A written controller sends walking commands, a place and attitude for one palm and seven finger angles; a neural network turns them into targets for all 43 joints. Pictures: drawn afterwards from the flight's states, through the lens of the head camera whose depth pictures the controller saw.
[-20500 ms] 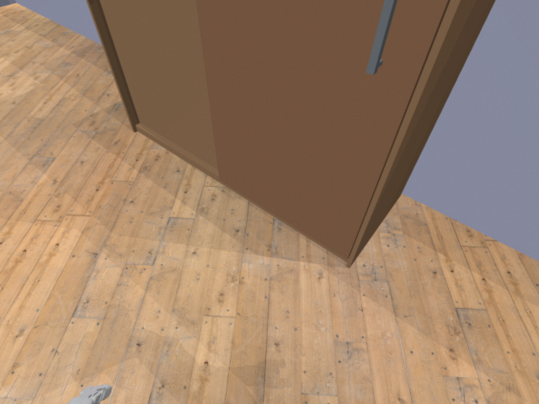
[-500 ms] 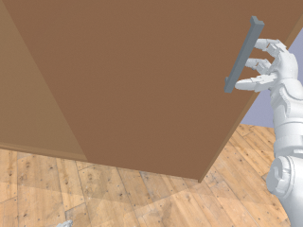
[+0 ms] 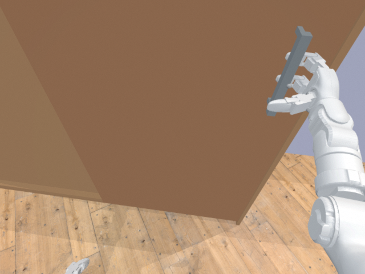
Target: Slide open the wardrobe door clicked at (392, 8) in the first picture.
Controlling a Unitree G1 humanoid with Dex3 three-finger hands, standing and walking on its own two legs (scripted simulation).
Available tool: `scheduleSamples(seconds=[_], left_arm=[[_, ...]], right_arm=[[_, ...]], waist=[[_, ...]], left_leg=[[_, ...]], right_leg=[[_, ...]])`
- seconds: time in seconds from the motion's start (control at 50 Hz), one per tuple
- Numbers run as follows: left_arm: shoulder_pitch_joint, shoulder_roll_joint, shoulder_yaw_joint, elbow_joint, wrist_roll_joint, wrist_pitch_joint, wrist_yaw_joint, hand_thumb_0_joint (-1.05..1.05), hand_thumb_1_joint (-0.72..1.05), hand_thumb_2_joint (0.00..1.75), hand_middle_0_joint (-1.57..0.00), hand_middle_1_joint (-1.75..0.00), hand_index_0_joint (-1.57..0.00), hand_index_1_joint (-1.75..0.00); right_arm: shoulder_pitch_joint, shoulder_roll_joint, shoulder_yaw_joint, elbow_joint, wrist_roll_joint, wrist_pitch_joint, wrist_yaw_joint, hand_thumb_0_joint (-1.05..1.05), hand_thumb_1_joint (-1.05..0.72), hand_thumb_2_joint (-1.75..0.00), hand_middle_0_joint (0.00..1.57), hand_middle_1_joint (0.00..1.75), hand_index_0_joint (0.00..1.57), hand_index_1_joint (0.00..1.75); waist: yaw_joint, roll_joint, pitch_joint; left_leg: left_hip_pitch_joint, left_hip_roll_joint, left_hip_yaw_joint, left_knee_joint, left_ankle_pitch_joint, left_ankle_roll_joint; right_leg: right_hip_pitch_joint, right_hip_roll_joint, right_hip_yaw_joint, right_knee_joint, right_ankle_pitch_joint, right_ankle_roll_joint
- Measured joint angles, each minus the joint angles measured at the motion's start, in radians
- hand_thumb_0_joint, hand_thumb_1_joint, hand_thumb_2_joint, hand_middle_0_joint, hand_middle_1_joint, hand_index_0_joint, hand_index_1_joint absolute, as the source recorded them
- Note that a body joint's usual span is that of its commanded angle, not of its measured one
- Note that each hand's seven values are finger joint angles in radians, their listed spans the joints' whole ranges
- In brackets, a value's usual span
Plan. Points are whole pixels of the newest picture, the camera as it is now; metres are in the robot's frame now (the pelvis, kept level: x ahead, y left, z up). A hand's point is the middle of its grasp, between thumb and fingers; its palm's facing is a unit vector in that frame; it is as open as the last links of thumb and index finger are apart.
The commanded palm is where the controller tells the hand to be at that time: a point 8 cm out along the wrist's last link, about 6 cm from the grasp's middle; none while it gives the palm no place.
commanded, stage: slide the fingers in behind the handle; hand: right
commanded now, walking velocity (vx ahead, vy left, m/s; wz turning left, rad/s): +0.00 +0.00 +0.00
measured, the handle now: (284, 75) +0.52 -0.16 +0.20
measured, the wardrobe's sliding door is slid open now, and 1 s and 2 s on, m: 0.00 0.00 0.00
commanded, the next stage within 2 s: grip the handle and tug to test in 1.02 s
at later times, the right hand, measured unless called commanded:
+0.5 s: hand (279, 84) +0.47 -0.14 +0.21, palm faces +0.01 +1.00 +0.01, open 14.0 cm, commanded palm +0.44 -0.19 +0.21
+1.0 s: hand (278, 84) +0.47 -0.14 +0.21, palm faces +0.02 +1.00 +0.02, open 13.9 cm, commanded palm +0.44 -0.19 +0.21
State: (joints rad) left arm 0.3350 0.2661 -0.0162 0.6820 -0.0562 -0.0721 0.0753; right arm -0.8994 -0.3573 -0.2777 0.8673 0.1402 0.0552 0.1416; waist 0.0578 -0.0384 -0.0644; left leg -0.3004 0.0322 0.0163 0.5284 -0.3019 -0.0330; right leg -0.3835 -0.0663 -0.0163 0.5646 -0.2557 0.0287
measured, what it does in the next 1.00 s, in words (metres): stands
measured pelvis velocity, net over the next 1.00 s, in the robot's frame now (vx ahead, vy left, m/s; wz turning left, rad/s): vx -0.01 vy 0.00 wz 0.00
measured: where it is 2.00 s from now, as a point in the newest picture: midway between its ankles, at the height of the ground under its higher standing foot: outside the picture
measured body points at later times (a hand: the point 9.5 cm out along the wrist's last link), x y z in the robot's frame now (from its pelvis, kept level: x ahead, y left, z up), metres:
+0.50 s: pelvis +0.00 +0.00 +0.00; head +0.01 +0.01 +0.45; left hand +0.07 +0.27 -0.12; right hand +0.46 -0.20 +0.21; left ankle -0.02 +0.14 -0.73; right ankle +0.02 -0.14 -0.73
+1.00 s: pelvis -0.01 +0.00 +0.00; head +0.01 +0.00 +0.45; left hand +0.06 +0.26 -0.12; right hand +0.46 -0.19 +0.21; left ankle -0.02 +0.14 -0.73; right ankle +0.02 -0.14 -0.73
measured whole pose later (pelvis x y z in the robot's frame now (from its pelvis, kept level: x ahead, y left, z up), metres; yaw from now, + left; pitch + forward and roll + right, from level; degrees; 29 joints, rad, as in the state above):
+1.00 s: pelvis -0.01 +0.00 +0.00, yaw +0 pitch +5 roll +1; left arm 0.35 0.25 -0.02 0.70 -0.04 -0.08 0.06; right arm -0.97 -0.32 -0.27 0.96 0.12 0.01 0.09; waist 0.07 -0.03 -0.06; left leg -0.33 0.03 0.01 0.54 -0.30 -0.04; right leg -0.41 -0.06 -0.02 0.58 -0.25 0.02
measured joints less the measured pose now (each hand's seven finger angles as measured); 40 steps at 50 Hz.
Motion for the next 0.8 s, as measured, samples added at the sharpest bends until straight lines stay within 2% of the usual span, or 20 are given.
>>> scheduleSamples(seconds=[0.18, 0.4, 0.6, 0.8], left_arm=[[-0.006, -0.006, -0.002, 0.007, 0.006, 0.005, -0.002, 0.01, 0.9, 0.9, -0.2, -0.3, -0.2, -0.3], [0.006, -0.005, 0.002, 0.01, 0.006, 0.011, -0.001, 0.0, 0.9, 0.9, -0.2, -0.3, -0.2, -0.3], [0.01, -0.005, 0.006, 0.023, 0.008, 0.002, -0.007, 0.01, 0.9, 0.9, -0.2, -0.3, -0.2, -0.3], [0.005, -0.015, -0.001, 0.02, 0.011, -0.003, -0.007, 0.0, 0.9, 0.9, -0.2, -0.3, -0.2, -0.3]], right_arm=[[-0.011, 0.027, -0.002, 0.008, -0.006, 0.003, -0.028, -0.01, 0.5, -0.3, 0.3, 1.2, 0.3, 1.2], [-0.037, 0.011, 0.001, 0.053, -0.014, -0.013, -0.027, -0.01, 0.5, -0.3, 0.32, 1.21, 0.31, 1.21], [-0.04, 0.047, 0.017, 0.042, -0.011, -0.018, -0.058, -0.01, 0.5, -0.3, 0.31, 1.21, 0.3, 1.2], [-0.069, 0.037, 0.017, 0.085, -0.023, -0.031, -0.06, -0.01, 0.5, -0.3, 0.33, 1.22, 0.32, 1.22]], waist=[[0.004, -0.002, 0.001], [0.009, 0.0, 0.003], [0.007, 0.001, 0.002], [0.011, 0.005, 0.002]], left_leg=[[-0.001, 0.0, -0.001, 0.002, -0.001, 0.002], [-0.009, -0.003, 0.001, 0.005, 0.001, 0.004], [-0.013, 0.001, -0.002, 0.008, 0.001, 0.0], [-0.023, 0.002, -0.003, 0.012, 0.004, -0.002]], right_leg=[[0.004, 0.0, -0.001, -0.007, 0.004, 0.002], [-0.005, -0.003, 0.002, -0.004, 0.005, 0.003], [-0.009, 0.001, -0.001, 0.001, 0.005, 0.0], [-0.02, 0.003, -0.001, 0.006, 0.007, -0.002]])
